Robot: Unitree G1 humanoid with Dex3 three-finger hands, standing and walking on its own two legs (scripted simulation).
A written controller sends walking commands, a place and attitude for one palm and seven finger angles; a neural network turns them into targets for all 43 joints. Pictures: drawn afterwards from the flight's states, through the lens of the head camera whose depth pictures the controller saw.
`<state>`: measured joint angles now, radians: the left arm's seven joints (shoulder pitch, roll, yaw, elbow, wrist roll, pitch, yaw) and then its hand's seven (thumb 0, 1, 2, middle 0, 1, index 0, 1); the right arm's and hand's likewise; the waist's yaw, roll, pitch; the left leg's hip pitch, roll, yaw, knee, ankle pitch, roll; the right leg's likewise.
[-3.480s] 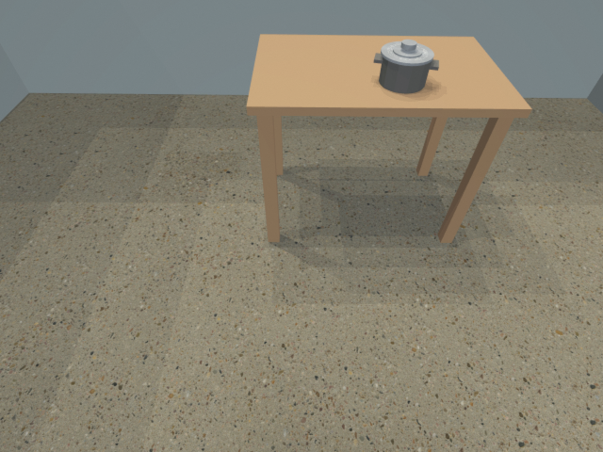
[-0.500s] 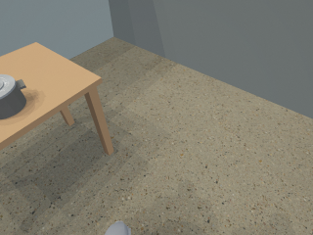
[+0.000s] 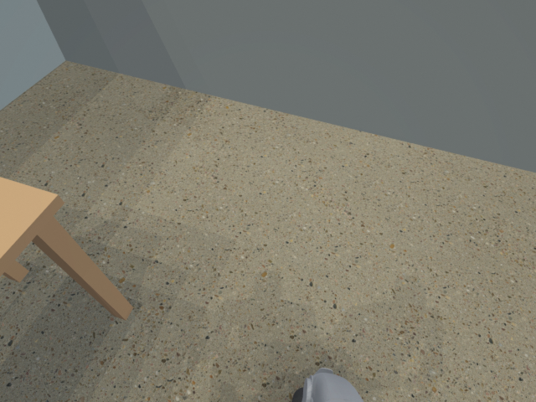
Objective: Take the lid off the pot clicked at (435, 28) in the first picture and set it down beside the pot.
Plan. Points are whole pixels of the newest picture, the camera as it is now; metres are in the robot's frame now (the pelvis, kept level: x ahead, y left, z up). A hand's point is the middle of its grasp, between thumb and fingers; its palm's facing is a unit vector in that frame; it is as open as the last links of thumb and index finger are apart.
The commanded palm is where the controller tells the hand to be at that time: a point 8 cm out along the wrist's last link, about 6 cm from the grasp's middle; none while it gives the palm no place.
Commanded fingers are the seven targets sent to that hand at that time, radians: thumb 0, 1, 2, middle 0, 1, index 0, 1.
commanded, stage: turn to face it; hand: left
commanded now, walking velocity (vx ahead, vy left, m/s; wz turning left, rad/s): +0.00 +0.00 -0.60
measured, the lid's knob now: out of the picture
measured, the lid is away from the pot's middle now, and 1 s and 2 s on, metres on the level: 0.00 0.00 0.00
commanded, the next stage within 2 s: none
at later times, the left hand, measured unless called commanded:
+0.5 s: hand (171, 376) +0.18 +0.18 -0.18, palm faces +0.15 -0.98 -0.12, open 7.3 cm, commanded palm none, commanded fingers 0.00 0.90 0.90 -0.20 -0.30 -0.20 -0.30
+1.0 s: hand out of the picture +0.09 +0.19 -0.15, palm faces +0.41 -0.86 -0.30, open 7.4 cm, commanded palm none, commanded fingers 0.00 0.90 0.90 -0.20 -0.30 -0.20 -0.30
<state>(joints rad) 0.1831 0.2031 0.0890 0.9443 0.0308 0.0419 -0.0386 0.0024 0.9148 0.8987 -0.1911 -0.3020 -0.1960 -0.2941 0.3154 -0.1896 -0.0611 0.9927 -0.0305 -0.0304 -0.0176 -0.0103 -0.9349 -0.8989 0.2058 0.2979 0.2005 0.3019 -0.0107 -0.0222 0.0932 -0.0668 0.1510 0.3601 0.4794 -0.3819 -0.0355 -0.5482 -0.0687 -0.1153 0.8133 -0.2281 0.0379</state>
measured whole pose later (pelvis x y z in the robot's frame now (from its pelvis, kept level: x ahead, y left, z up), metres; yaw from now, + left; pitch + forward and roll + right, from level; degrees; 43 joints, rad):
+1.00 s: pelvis +0.08 -0.05 -0.01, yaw +23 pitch +0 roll +0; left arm 0.18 0.21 0.06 0.88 0.02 0.02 0.02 0.00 0.91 0.90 -0.19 -0.30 -0.20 -0.29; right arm 0.21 -0.26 -0.10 0.92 -0.02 0.06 0.01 0.00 -0.91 -0.90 0.21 0.30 0.20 0.30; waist -0.02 0.05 0.04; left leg -0.43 -0.04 -0.09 0.70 -0.34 -0.02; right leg -0.28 -0.03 -0.04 0.57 -0.28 0.02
